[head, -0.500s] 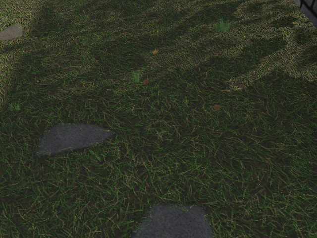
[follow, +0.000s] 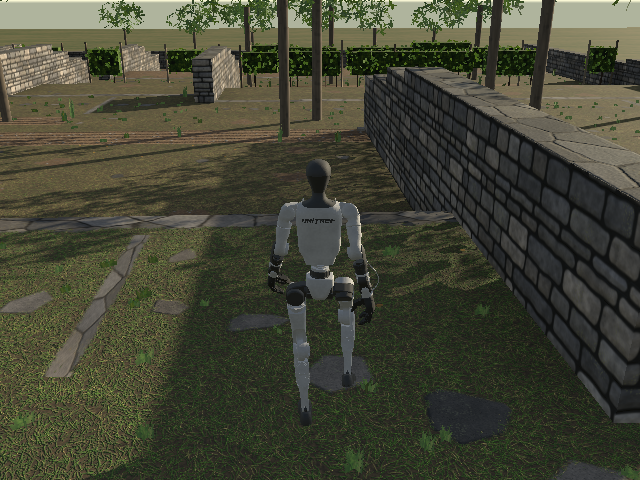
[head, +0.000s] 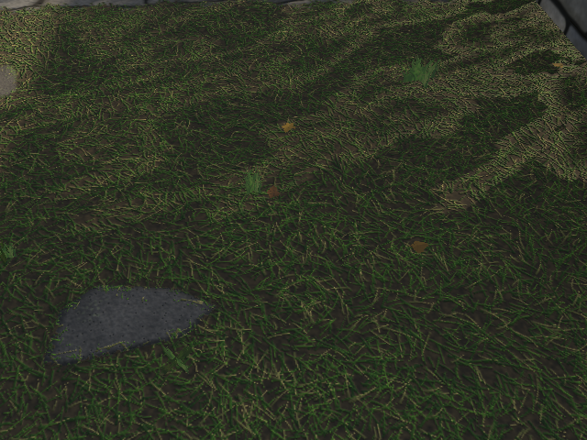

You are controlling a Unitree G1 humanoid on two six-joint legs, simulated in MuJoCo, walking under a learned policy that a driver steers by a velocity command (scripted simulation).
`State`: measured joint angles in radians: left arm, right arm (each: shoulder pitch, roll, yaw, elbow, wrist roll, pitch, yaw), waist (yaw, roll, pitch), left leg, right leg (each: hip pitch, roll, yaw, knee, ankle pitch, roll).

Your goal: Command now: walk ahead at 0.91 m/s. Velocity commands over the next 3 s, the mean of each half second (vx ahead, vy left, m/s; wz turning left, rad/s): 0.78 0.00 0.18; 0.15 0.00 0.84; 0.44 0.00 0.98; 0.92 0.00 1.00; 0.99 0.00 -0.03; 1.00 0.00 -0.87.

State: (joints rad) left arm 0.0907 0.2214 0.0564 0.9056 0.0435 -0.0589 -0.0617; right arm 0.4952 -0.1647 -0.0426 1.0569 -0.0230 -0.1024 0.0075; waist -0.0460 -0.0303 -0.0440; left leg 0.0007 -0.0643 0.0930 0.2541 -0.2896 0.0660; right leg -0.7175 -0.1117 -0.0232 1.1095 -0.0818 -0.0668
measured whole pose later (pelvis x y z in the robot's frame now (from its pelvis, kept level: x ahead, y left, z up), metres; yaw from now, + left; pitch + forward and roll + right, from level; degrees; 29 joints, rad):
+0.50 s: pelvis +0.42 -0.03 +0.00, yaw +6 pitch +0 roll -1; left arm 0.37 0.21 0.05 1.02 0.01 -0.12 0.01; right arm 0.13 -0.24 -0.06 0.85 -0.02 -0.04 0.02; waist 0.01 0.03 0.11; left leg -0.68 0.07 0.04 0.94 -0.07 0.08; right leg -0.05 0.06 -0.21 0.32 -0.28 -0.09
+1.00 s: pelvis +0.62 -0.02 -0.01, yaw +32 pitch +2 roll -2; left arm 0.03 0.26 0.03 0.70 0.03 0.05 0.04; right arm 0.27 -0.31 -0.11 0.76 0.00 0.04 -0.01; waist -0.08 -0.02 0.09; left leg -0.33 -0.23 -0.22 0.42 -0.07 0.13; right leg -0.59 -0.03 0.17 0.99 -0.32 0.08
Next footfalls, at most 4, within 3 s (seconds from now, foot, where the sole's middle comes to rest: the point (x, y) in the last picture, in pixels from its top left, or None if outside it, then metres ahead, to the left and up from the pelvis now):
0.22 right None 0.41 -0.09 -0.78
0.64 left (271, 373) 0.71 0.04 -0.78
1.22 right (323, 331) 0.82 -0.10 -0.78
1.80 left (153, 344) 0.80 0.34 -0.78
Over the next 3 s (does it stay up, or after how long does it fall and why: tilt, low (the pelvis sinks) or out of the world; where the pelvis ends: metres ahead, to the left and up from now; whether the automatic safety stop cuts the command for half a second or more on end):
stays up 0.90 1.34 -0.03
